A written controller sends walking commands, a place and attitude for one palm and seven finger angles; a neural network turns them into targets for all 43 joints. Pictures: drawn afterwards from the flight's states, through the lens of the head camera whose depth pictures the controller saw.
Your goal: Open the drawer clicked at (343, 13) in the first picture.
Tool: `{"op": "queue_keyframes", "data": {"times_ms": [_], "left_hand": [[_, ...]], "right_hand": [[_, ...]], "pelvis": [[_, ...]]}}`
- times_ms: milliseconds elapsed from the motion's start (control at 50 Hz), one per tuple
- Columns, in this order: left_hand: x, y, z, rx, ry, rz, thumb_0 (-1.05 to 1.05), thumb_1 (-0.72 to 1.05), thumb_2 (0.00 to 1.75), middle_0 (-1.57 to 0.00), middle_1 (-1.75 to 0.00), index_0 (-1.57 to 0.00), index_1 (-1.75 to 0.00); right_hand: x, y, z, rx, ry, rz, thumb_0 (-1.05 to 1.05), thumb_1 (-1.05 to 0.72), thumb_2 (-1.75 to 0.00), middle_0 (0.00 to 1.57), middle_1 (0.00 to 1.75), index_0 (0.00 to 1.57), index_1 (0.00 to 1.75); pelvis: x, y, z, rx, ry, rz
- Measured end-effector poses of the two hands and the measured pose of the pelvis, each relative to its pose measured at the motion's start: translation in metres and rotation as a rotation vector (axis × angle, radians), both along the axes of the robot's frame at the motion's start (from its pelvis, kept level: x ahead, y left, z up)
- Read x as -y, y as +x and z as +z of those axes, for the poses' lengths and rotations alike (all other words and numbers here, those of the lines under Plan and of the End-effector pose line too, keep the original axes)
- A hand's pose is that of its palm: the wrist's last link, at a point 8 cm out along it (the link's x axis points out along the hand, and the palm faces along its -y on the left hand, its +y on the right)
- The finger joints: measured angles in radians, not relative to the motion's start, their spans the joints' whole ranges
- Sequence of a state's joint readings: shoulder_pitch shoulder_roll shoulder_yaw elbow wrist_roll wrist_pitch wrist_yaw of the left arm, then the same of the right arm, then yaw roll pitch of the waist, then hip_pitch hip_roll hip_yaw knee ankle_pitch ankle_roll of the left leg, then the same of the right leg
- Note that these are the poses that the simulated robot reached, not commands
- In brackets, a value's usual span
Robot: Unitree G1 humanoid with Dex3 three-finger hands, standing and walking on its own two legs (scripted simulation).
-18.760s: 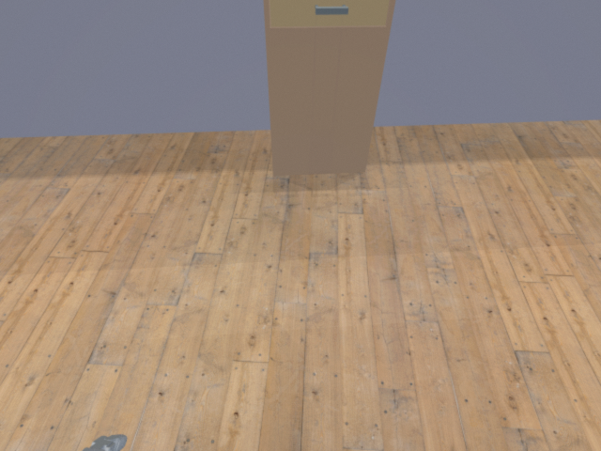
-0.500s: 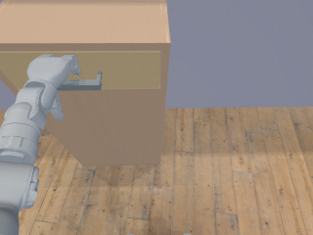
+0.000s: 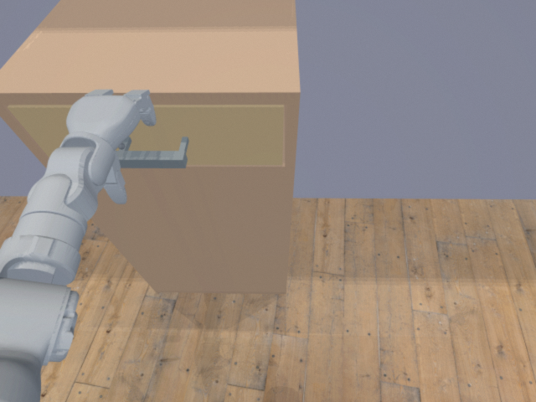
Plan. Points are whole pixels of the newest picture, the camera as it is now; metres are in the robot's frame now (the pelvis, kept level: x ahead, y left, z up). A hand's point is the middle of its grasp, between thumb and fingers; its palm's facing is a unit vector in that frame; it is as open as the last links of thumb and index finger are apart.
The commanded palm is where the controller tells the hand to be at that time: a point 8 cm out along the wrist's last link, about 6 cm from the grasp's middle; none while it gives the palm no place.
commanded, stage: re-aim the fingers above the handle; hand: left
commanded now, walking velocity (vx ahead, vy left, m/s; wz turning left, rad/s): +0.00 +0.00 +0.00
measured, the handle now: (153, 150) +0.51 +0.22 +0.06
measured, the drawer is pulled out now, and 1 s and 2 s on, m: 0.00 0.00 0.00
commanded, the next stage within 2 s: lower the fingers behind the handle in 1.90 s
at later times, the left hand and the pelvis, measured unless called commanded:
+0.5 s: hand (123, 145) +0.46 +0.23 +0.12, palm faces -0.03 -0.01 -1.00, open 13.7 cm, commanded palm +0.45 +0.24 +0.17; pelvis -0.01 +0.00 +0.00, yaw -2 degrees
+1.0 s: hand (128, 149) +0.46 +0.23 +0.11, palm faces -0.02 -0.02 -1.00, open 13.8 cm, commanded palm +0.44 +0.23 +0.17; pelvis +0.00 +0.01 +0.00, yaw -1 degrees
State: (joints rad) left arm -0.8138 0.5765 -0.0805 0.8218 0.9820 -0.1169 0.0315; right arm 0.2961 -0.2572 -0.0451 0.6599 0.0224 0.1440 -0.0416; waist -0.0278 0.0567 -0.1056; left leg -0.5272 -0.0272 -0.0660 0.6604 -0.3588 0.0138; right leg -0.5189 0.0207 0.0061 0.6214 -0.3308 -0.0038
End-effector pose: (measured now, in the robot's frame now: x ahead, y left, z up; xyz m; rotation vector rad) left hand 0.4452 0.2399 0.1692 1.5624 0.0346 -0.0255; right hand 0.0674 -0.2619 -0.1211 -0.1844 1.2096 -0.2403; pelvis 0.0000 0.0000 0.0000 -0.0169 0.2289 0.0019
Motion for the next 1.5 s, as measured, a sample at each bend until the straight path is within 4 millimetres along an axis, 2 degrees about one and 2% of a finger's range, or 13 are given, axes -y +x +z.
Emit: {"op": "queue_keyframes", "data": {"times_ms": [280,500,860,1160,1500], "left_hand": [[0.004,-0.001,0.002,-0.005,0.002,0.01,0.0,-0.49,0.3,-0.33,-1.21,-0.36,-1.21],[0.005,-0.002,0.001,0.009,-0.001,0.001,0.0,-0.49,0.3,-0.33,-1.21,-0.34,-1.21],[0.0,-0.004,-0.002,0.016,-0.004,0.001,0.0,-0.49,0.3,-0.32,-1.21,-0.33,-1.2],[0.016,-0.003,-0.002,0.035,-0.011,-0.014,0.0,-0.49,0.3,-0.34,-1.21,-0.33,-1.21],[0.022,-0.004,-0.003,0.001,0.003,0.0,0.0,-0.49,0.3,-0.33,-1.21,-0.33,-1.21]], "right_hand": [[0.012,-0.025,0.003,-0.019,-0.027,-0.053,0.01,-0.91,-0.9,0.21,0.3,0.2,0.3],[0.011,-0.035,0.004,-0.024,-0.031,-0.07,0.01,-0.91,-0.9,0.21,0.3,0.2,0.3],[0.0,-0.022,0.005,0.012,-0.016,-0.057,0.01,-0.91,-0.9,0.21,0.3,0.2,0.3],[-0.006,-0.005,0.003,0.037,0.008,-0.031,0.01,-0.91,-0.9,0.21,0.3,0.2,0.3],[0.008,-0.012,0.003,0.028,-0.004,-0.047,0.01,-0.91,-0.9,0.21,0.3,0.2,0.3]], "pelvis": [[0.004,-0.008,0.001,0.01,0.006,-0.018],[0.002,-0.011,0.001,0.008,0.006,-0.028],[-0.005,-0.007,0.001,0.009,0.003,-0.032],[-0.006,-0.004,0.001,0.015,0.004,-0.026],[0.005,-0.005,0.001,0.021,0.01,-0.029]]}}
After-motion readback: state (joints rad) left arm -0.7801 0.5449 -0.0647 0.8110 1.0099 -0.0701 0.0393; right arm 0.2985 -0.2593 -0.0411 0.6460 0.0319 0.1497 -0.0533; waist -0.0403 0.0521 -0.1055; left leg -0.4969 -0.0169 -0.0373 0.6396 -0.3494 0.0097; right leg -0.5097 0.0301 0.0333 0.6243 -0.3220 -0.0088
